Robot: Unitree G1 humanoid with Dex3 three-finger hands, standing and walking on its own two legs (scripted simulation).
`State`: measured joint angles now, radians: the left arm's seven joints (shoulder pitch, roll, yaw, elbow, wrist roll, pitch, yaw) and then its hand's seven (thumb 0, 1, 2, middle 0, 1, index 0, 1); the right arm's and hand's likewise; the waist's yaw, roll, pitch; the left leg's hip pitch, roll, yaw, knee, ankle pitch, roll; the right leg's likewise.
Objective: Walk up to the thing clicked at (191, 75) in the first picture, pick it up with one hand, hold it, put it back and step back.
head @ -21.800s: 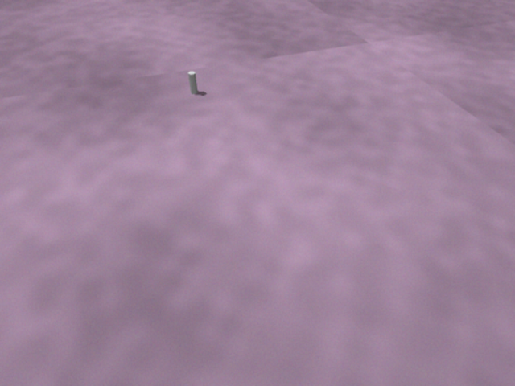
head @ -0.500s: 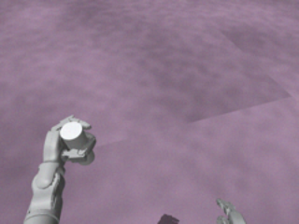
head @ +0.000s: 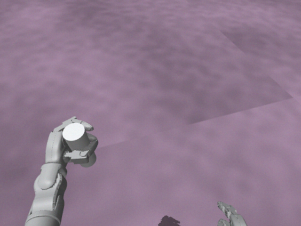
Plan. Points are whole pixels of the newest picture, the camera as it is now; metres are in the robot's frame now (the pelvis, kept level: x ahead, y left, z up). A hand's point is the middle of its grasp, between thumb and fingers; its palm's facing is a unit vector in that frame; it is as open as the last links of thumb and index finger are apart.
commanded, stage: hold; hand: left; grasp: from the side
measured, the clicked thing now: (81, 147) +0.33 +0.17 +0.02
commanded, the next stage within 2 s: crouch in 0.44 s
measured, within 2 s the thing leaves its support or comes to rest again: neither
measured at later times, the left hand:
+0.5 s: hand (82, 144) +0.33 +0.16 +0.05, palm faces +0.00 -1.00 -0.02, open 6.8 cm
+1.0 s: hand (91, 161) +0.33 +0.17 -0.08, palm faces +0.01 -1.00 +0.01, open 6.7 cm
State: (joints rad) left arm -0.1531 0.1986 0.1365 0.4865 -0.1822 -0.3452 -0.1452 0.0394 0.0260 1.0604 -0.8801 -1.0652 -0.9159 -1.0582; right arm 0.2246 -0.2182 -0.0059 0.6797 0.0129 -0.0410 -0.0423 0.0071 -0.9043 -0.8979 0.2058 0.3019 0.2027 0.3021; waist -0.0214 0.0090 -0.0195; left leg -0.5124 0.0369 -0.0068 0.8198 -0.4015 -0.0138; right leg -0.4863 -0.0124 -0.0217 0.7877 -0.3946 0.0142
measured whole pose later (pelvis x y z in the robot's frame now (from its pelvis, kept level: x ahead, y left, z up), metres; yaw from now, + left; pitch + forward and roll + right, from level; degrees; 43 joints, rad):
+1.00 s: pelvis -0.02 -0.01 -0.07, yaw +0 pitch +18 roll -1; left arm -0.31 0.23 0.22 0.80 -0.18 -0.61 -0.21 0.04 0.03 1.06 -0.88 -1.07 -0.91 -1.06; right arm 0.20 -0.25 -0.03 0.67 -0.03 -0.08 0.02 0.00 -0.88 -0.90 0.21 0.30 0.20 0.30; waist -0.06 -0.01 -0.10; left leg -1.01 0.04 -0.04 1.21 -0.51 -0.03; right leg -0.99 -0.01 -0.04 1.18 -0.52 0.00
